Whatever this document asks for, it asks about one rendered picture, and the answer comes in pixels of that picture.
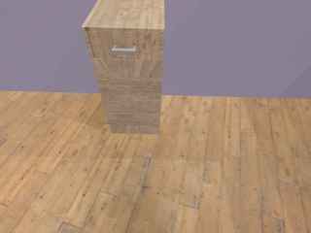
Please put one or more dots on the handle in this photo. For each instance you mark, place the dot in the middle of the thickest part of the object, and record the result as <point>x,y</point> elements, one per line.
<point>116,51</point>

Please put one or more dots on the cabinet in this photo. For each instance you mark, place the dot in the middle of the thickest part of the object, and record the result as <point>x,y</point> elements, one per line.
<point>130,88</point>

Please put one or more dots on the drawer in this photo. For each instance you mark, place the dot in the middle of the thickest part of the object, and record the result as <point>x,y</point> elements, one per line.
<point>102,42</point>

